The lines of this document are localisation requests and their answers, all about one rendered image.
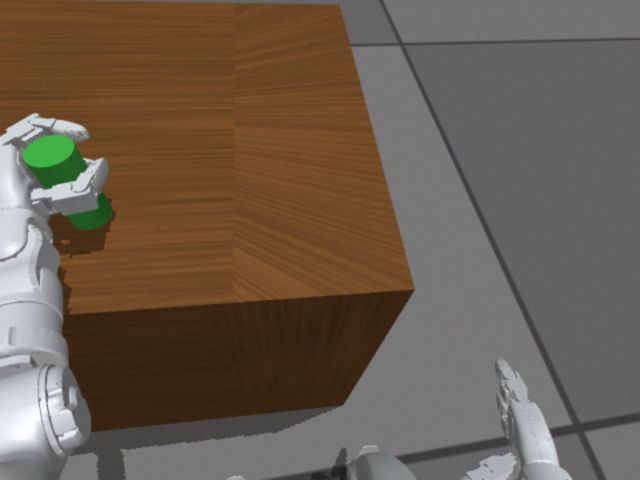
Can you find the right robot hand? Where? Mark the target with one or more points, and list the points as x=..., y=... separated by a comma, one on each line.
x=523, y=423

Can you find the can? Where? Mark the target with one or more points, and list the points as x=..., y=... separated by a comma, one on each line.
x=55, y=160

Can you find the left robot hand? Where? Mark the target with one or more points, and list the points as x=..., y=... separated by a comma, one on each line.
x=20, y=188

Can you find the left robot arm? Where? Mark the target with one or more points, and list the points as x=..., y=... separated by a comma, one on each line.
x=43, y=416

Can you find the right robot arm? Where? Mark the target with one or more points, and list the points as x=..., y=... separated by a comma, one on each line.
x=543, y=471

